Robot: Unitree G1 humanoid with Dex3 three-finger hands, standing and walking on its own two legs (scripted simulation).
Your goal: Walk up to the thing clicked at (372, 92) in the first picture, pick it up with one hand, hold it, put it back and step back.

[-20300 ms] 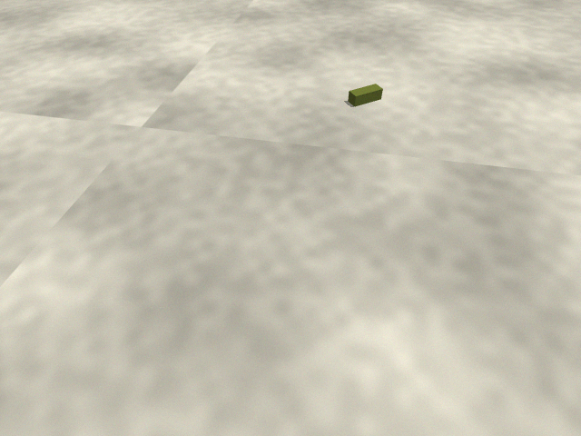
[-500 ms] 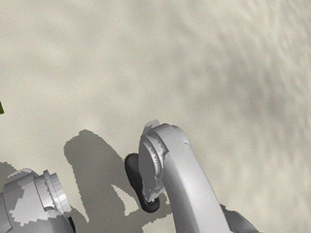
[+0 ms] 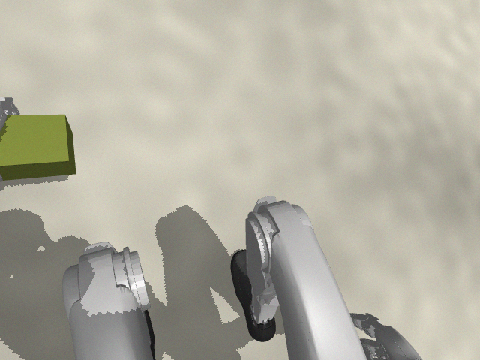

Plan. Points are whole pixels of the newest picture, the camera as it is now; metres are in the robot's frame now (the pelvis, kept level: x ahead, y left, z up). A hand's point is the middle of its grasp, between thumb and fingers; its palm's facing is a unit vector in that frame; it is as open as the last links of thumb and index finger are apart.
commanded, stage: settle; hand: left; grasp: from above
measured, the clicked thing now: out of the picture +0.49 +0.31 -0.21
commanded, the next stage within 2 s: lift in 0.18 s
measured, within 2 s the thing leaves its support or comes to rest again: neither
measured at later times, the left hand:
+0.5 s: hand out of the picture +0.47 +0.31 -0.12, palm faces -0.46 -0.06 -0.89, open 10.9 cm
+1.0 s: hand out of the picture +0.40 +0.32 +0.04, palm faces -0.45 -0.09 -0.89, open 10.9 cm
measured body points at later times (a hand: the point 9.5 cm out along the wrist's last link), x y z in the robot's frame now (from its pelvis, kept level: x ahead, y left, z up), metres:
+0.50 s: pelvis -0.01 +0.00 +0.02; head +0.23 +0.08 +0.40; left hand +0.49 +0.31 -0.06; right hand +0.03 -0.28 -0.07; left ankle +0.07 +0.11 -0.30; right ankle +0.12 -0.14 -0.30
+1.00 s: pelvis +0.00 +0.00 +0.13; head +0.18 +0.07 +0.54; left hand +0.42 +0.32 +0.09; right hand +0.14 -0.27 +0.02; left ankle +0.07 +0.11 -0.30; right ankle +0.12 -0.15 -0.30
